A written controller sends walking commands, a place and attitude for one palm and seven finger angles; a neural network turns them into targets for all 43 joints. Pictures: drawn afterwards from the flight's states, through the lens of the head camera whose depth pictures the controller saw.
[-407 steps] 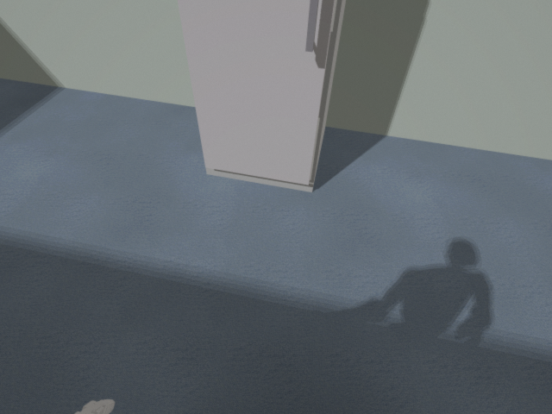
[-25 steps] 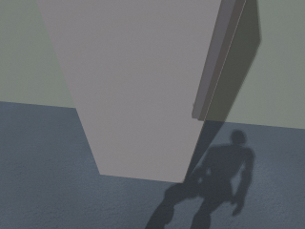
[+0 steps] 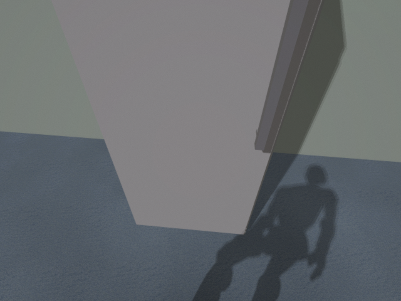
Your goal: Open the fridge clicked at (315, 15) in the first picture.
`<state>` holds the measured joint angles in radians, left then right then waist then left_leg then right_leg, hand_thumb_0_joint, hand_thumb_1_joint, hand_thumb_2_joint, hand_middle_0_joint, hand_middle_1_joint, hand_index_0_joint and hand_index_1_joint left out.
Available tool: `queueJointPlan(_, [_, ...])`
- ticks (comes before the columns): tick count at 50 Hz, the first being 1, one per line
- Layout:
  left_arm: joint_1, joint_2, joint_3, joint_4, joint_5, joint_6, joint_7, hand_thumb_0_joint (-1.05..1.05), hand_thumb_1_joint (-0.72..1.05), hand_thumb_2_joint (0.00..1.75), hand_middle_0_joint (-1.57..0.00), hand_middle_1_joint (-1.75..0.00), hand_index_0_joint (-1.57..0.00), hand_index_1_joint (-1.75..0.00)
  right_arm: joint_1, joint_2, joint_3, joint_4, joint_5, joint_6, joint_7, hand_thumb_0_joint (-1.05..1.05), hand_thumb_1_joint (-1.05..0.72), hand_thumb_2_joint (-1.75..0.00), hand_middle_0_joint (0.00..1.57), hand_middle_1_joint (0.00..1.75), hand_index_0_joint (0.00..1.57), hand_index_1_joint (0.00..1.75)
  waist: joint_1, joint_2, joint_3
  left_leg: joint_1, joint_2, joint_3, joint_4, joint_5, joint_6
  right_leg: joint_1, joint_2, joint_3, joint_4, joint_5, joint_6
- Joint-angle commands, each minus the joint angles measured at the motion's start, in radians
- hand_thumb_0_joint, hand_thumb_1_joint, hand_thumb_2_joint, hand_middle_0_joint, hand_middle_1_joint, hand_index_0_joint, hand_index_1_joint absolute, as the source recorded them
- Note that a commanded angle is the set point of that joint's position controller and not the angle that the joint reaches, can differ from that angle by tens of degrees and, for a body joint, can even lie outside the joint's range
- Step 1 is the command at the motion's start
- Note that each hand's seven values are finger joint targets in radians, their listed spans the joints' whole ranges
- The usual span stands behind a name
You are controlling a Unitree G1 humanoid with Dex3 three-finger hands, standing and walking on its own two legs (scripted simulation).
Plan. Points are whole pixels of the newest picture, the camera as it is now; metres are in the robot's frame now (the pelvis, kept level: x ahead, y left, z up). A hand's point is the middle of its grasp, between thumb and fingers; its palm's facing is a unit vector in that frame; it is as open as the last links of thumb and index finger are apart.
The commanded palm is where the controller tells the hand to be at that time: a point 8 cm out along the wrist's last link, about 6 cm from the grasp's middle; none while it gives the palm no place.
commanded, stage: look again from close up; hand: right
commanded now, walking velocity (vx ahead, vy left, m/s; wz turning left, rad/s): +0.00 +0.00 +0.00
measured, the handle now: (279, 61) +0.54 -0.13 +0.24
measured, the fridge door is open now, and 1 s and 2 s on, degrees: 0 0 0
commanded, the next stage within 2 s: raise the hand to about handle height in 1.84 s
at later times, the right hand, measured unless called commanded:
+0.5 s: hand out of the picture +0.00 -0.16 -0.18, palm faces +0.04 +0.98 -0.17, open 7.4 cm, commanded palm none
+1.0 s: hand out of the picture +0.00 -0.16 -0.18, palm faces +0.04 +0.99 -0.16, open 7.4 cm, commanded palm none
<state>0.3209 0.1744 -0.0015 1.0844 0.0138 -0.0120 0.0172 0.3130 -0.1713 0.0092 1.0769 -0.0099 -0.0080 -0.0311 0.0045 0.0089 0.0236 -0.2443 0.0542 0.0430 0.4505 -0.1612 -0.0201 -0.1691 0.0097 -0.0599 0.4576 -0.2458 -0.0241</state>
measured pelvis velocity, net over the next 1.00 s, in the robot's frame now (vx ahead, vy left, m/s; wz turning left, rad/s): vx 0.01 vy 0.00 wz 0.01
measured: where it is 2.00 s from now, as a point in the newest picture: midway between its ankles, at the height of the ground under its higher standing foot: outside the picture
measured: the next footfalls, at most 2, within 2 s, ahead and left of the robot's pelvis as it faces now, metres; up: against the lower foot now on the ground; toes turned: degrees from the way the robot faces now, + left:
none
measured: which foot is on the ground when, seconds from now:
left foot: down 0.00-1.00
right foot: down 0.00-1.00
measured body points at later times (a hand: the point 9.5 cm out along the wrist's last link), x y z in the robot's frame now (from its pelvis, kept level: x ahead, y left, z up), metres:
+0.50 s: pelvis +0.00 +0.00 +0.00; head +0.00 +0.00 +0.45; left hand +0.00 +0.21 -0.16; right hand +0.00 -0.21 -0.16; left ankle +0.05 +0.13 -0.74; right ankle +0.00 -0.10 -0.74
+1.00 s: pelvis +0.01 +0.00 +0.00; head +0.00 +0.00 +0.45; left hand -0.01 +0.21 -0.16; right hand +0.00 -0.21 -0.16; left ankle +0.05 +0.13 -0.74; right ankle +0.00 -0.10 -0.74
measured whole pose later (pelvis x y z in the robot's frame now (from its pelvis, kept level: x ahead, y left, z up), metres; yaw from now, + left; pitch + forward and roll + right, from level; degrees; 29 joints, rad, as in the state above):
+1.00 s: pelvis +0.01 +0.00 +0.00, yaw +0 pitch -3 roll +0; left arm 0.32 0.12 0.00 1.11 0.01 -0.02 0.03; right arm 0.33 -0.12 0.00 1.09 -0.01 -0.01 -0.04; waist 0.00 0.01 0.03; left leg -0.23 0.05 0.04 0.44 -0.16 -0.02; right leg -0.15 0.01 -0.06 0.45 -0.25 -0.02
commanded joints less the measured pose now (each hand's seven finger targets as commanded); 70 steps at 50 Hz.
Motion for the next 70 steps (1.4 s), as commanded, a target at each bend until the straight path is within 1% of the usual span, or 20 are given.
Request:
queueJointPlan(1, [0.035,0.096,0.017,-0.026,-0.004,-0.018,0.003,0.0,0.9,0.9,-0.2,-0.3,-0.2,-0.3,0.034,-0.101,-0.018,-0.034,-0.003,-0.019,-0.005,0.0,-0.9,-0.9,0.2,0.3,0.2,0.3,-0.003,-0.004,0.062,0.037,0.066,-0.101,-0.099,-0.086,0.046,-0.119,-0.097,0.106,-0.142,-0.043,0.004])
queueJointPlan(6, [0.047,0.081,0.015,-0.014,-0.004,-0.014,0.004,0.0,0.9,0.9,-0.2,-0.3,-0.2,-0.3,0.038,-0.086,-0.018,-0.03,-0.003,-0.015,-0.007,0.0,-0.9,-0.9,0.2,0.3,0.2,0.3,-0.003,0.007,0.077,0.035,0.062,-0.097,-0.1,-0.107,0.043,-0.139,-0.099,0.109,-0.153,-0.074,0.007])
queueJointPlan(9, [0.049,0.075,0.016,-0.011,-0.005,-0.017,0.005,0.0,0.9,0.9,-0.2,-0.3,-0.2,-0.3,0.044,-0.081,-0.019,-0.028,-0.004,-0.017,-0.008,0.0,-0.9,-0.9,0.2,0.3,0.2,0.3,-0.006,-0.003,0.059,0.054,0.064,-0.091,-0.095,-0.065,0.042,-0.128,-0.1,0.105,-0.147,-0.041,0.005])
queueJointPlan(10, [0.051,0.07,0.016,-0.009,-0.005,-0.017,0.005,0.0,0.9,0.9,-0.2,-0.3,-0.2,-0.3,0.047,-0.078,-0.019,-0.027,-0.003,-0.018,-0.008,0.0,-0.9,-0.9,0.2,0.3,0.2,0.3,-0.006,0.008,0.058,0.05,0.065,-0.093,-0.095,-0.057,0.043,-0.12,-0.098,0.1,-0.14,-0.028,0.007])
queueJointPlan(18, [0.056,0.053,0.016,0.001,-0.007,-0.016,0.008,0.0,0.9,0.9,-0.2,-0.3,-0.2,-0.3,0.057,-0.058,-0.018,-0.023,-0.005,-0.017,-0.011,0.0,-0.9,-0.9,0.2,0.3,0.2,0.3,-0.006,-0.005,0.062,0.054,0.06,-0.085,-0.089,-0.024,0.043,-0.113,-0.104,0.102,-0.141,-0.003,0.006])
queueJointPlan(22, [0.051,0.048,0.017,0.003,-0.007,-0.014,0.008,0.0,0.9,0.9,-0.2,-0.3,-0.2,-0.3,0.061,-0.054,-0.018,-0.021,-0.005,-0.015,-0.01,0.0,-0.9,-0.9,0.2,0.3,0.2,0.3,-0.006,-0.004,0.075,0.04,0.059,-0.087,-0.093,-0.045,0.039,-0.117,-0.103,0.099,-0.146,-0.035,0.007])
queueJointPlan(26, [0.054,0.043,0.017,0.004,-0.007,-0.015,0.009,0.0,0.9,0.9,-0.2,-0.3,-0.2,-0.3,0.069,-0.048,-0.019,-0.02,-0.005,-0.016,-0.011,0.0,-0.9,-0.9,0.2,0.3,0.2,0.3,-0.006,0.005,0.069,0.045,0.059,-0.085,-0.09,-0.023,0.04,-0.108,-0.104,0.098,-0.142,-0.012,0.006])
queueJointPlan(29, [0.053,0.043,0.018,0.004,-0.007,-0.016,0.01,0.0,0.9,0.9,-0.2,-0.3,-0.2,-0.3,0.068,-0.044,-0.02,-0.02,-0.006,-0.015,-0.012,0.0,-0.9,-0.9,0.2,0.3,0.2,0.3,-0.006,-0.01,0.077,0.042,0.055,-0.083,-0.086,-0.023,0.038,-0.112,-0.107,0.103,-0.152,-0.021,0.006])
queueJointPlan(31, [0.055,0.043,0.016,0.005,-0.006,-0.018,0.011,0.0,0.9,0.9,-0.2,-0.3,-0.2,-0.3,0.071,-0.042,-0.021,-0.018,-0.006,-0.015,-0.012,0.0,-0.9,-0.9,0.2,0.3,0.2,0.3,-0.007,-0.017,0.062,0.056,0.055,-0.079,-0.077,-0.002,0.039,-0.109,-0.11,0.104,-0.155,-0.008,0.004])
queueJointPlan(34, [0.057,0.04,0.018,0.004,-0.007,-0.02,0.012,0.0,0.9,0.9,-0.2,-0.3,-0.2,-0.3,0.076,-0.04,-0.022,-0.016,-0.007,-0.017,-0.013,0.0,-0.9,-0.9,0.2,0.3,0.2,0.3,-0.008,-0.002,0.051,0.067,0.058,-0.076,-0.076,0.025,0.039,-0.095,-0.109,0.099,-0.144,0.03,0.004])
queueJointPlan(37, [0.056,0.038,0.017,0.007,-0.007,-0.016,0.012,0.0,0.9,0.9,-0.2,-0.3,-0.2,-0.3,0.076,-0.036,-0.02,-0.015,-0.006,-0.015,-0.012,0.0,-0.9,-0.9,0.2,0.3,0.2,0.3,-0.006,0.003,0.082,0.04,0.055,-0.084,-0.088,-0.023,0.039,-0.106,-0.106,0.099,-0.152,-0.019,0.006])
queueJointPlan(40, [0.058,0.036,0.017,0.008,-0.006,-0.016,0.011,0.0,0.9,0.9,-0.2,-0.3,-0.2,-0.3,0.078,-0.038,-0.022,-0.015,-0.007,-0.015,-0.012,0.0,-0.9,-0.9,0.2,0.3,0.2,0.3,-0.009,-0.014,0.076,0.05,0.056,-0.081,-0.086,-0.016,0.039,-0.111,-0.107,0.1,-0.155,-0.025,0.005])
queueJointPlan(43, [0.061,0.034,0.017,0.008,-0.007,-0.015,0.011,0.0,0.9,0.9,-0.2,-0.3,-0.2,-0.3,0.084,-0.037,-0.022,-0.015,-0.007,-0.017,-0.012,0.0,-0.9,-0.9,0.2,0.3,0.2,0.3,-0.008,0.015,0.076,0.044,0.058,-0.085,-0.094,-0.02,0.041,-0.1,-0.104,0.093,-0.145,-0.014,0.004])
queueJointPlan(46, [0.067,0.032,0.016,0.008,-0.005,-0.016,0.012,0.0,0.9,0.9,-0.2,-0.3,-0.2,-0.3,0.079,-0.035,-0.022,-0.015,-0.006,-0.016,-0.011,0.0,-0.9,-0.9,0.2,0.3,0.2,0.3,-0.007,-0.002,0.075,0.04,0.057,-0.087,-0.093,-0.031,0.042,-0.103,-0.103,0.097,-0.148,-0.02,0.005])
queueJointPlan(48, [0.07,0.031,0.016,0.011,-0.006,-0.016,0.011,0.0,0.9,0.9,-0.2,-0.3,-0.2,-0.3,0.082,-0.037,-0.022,-0.017,-0.007,-0.017,-0.012,0.0,-0.9,-0.9,0.2,0.3,0.2,0.3,-0.008,0.004,0.075,0.047,0.054,-0.085,-0.09,-0.017,0.042,-0.105,-0.106,0.097,-0.146,-0.01,0.005])
queueJointPlan(56, [0.078,0.026,0.017,0.01,-0.004,-0.015,0.011,0.0,0.9,0.9,-0.2,-0.3,-0.2,-0.3,0.086,-0.029,-0.026,-0.018,-0.008,-0.013,-0.011,0.0,-0.9,-0.9,0.2,0.3,0.2,0.3,-0.01,-0.005,0.091,0.032,0.051,-0.085,-0.091,-0.063,0.041,-0.131,-0.104,0.104,-0.16,-0.071,0.003])
queueJointPlan(60, [0.077,0.026,0.016,0.011,-0.004,-0.017,0.012,0.0,0.9,0.9,-0.2,-0.3,-0.2,-0.3,0.089,-0.027,-0.025,-0.018,-0.007,-0.015,-0.011,0.0,-0.9,-0.9,0.2,0.3,0.2,0.3,-0.012,-0.011,0.078,0.043,0.053,-0.083,-0.085,-0.037,0.042,-0.122,-0.104,0.103,-0.153,-0.045,0.001])
queueJointPlan(63, [0.084,0.022,0.016,0.012,-0.005,-0.016,0.012,0.0,0.9,0.9,-0.2,-0.3,-0.2,-0.3,0.087,-0.026,-0.025,-0.017,-0.008,-0.016,-0.012,0.0,-0.9,-0.9,0.2,0.3,0.2,0.3,-0.01,0.006,0.077,0.039,0.052,-0.085,-0.086,-0.035,0.044,-0.114,-0.105,0.098,-0.147,-0.032,0.002])
queueJointPlan(65, [0.081,0.021,0.015,0.013,-0.004,-0.017,0.012,0.0,0.9,0.9,-0.2,-0.3,-0.2,-0.3,0.088,-0.024,-0.025,-0.016,-0.007,-0.016,-0.011,0.0,-0.9,-0.9,0.2,0.3,0.2,0.3,-0.011,-0.008,0.078,0.035,0.052,-0.084,-0.083,-0.035,0.043,-0.114,-0.104,0.099,-0.148,-0.032,0.002])
queueJointPlan(70, [0.086,0.018,0.016,0.016,-0.005,-0.016,0.013,0.0,0.9,0.9,-0.2,-0.3,-0.2,-0.3,0.086,-0.024,-0.025,-0.016,-0.007,-0.017,-0.012,0.0,-0.9,-0.9,0.2,0.3,0.2,0.3,-0.008,0.008,0.075,0.032,0.052,-0.088,-0.085,-0.03,0.045,-0.102,-0.104,0.089,-0.137,-0.015,0.003])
